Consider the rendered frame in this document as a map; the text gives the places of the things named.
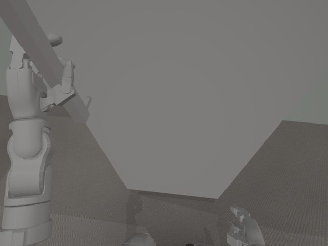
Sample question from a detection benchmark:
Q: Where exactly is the robot right hand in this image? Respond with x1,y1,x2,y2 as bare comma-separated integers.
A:
227,204,265,246

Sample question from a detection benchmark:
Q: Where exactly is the robot left hand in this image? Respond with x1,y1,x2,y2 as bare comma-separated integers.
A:
6,33,76,120

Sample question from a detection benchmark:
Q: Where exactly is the fridge door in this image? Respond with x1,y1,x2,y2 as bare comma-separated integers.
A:
26,0,328,199

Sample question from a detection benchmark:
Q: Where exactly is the left robot forearm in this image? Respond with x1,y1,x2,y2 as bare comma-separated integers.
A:
0,118,56,246

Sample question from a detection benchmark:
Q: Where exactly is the handle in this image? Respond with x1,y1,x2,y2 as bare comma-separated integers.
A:
0,0,92,123

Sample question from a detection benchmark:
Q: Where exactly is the left robot thigh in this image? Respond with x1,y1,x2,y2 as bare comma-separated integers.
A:
121,233,156,246

